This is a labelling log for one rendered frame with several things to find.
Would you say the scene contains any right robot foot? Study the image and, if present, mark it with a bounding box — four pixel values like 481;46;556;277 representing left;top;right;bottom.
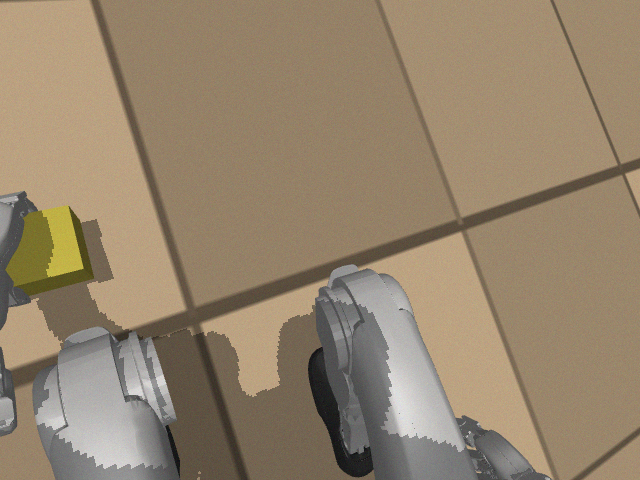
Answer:
308;347;373;477

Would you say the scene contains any carton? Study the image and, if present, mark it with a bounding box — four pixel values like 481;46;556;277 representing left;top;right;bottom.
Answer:
5;205;94;296

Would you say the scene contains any right robot hand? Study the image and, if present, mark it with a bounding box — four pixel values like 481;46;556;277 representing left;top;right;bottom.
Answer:
456;415;537;480

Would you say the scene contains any left robot hand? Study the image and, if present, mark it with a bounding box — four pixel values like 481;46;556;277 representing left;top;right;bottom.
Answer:
0;191;38;307

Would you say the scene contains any left robot arm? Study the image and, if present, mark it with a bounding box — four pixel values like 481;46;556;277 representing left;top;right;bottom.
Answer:
0;267;17;437

